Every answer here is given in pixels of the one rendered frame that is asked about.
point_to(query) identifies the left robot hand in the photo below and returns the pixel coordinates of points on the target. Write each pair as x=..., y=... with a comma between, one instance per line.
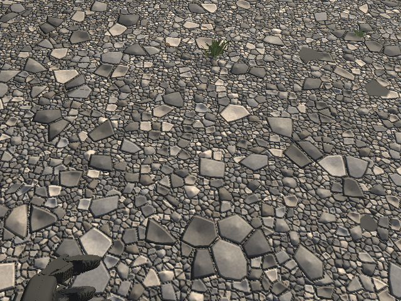
x=43, y=286

